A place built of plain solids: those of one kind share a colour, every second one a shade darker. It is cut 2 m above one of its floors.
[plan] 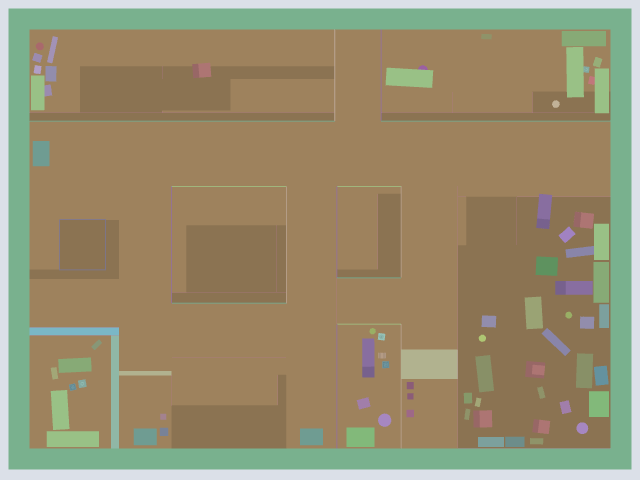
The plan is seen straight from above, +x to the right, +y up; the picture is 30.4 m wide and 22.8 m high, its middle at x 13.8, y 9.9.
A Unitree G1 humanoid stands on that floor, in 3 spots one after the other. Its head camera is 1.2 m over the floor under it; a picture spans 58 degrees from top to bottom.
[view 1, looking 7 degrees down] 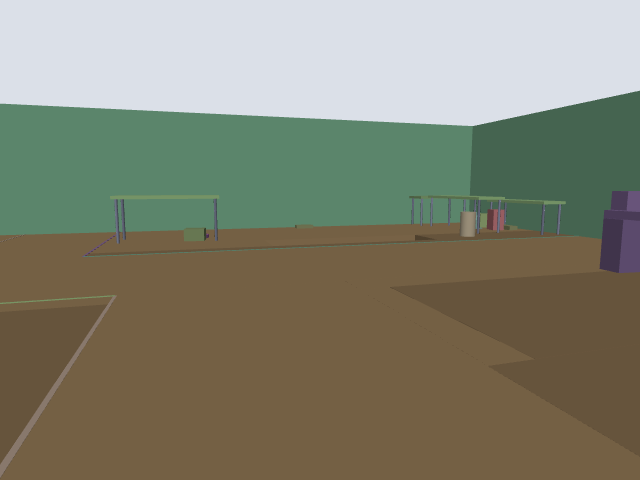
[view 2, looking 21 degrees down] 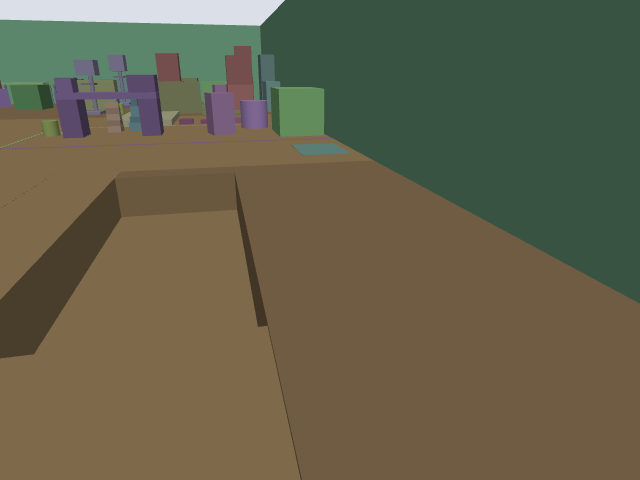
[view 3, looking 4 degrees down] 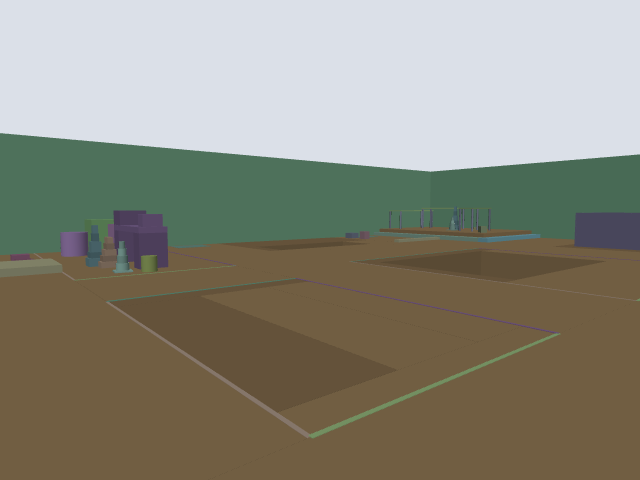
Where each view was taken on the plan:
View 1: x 18.45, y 7.30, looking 73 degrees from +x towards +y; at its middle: floor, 10.17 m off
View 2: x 6.13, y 2.22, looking -13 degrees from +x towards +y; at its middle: floor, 3.34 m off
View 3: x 19.00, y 14.20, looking -129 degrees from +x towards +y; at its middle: floor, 17.20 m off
